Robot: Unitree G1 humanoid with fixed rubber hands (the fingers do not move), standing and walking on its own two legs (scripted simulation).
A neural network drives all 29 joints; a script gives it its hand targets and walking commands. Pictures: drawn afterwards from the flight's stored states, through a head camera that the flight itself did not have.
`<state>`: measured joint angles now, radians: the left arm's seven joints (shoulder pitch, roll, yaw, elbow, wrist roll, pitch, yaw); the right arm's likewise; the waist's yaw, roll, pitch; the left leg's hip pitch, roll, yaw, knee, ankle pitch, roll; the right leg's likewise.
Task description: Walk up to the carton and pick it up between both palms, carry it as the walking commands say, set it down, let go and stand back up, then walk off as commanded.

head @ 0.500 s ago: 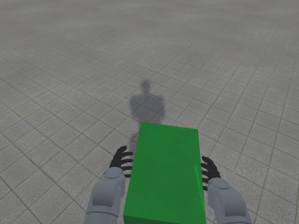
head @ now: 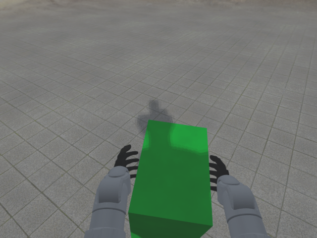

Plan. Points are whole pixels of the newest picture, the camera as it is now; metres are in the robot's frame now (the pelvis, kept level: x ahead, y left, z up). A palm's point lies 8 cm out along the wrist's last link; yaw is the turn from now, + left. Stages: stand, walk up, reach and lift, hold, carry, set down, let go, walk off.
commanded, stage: hold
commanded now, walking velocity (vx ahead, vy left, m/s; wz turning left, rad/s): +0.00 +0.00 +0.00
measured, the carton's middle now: (168, 185) +0.32 +0.01 -0.04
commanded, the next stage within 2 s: set down in 0.12 s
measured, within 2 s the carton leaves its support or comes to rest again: neither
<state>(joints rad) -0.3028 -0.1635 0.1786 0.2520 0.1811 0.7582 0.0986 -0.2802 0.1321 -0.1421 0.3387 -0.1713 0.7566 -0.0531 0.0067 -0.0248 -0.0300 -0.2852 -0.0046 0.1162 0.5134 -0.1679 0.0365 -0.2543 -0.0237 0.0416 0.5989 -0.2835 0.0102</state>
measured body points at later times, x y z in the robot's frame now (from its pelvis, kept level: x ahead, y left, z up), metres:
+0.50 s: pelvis +0.00 +0.00 +0.00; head -0.02 +0.00 +0.45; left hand +0.33 +0.13 +0.01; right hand +0.31 -0.14 -0.01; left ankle +0.07 +0.09 -0.73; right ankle +0.03 -0.13 -0.73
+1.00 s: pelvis +0.01 -0.01 -0.01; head +0.12 -0.02 +0.42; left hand +0.35 +0.10 -0.08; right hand +0.31 -0.16 -0.10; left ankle +0.07 +0.10 -0.73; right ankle +0.03 -0.13 -0.73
